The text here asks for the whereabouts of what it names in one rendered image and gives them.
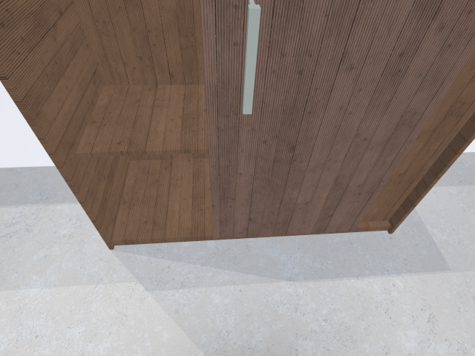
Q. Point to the handle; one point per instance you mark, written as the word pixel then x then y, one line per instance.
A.
pixel 252 31

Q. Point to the wardrobe door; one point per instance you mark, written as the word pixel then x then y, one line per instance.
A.
pixel 452 113
pixel 342 90

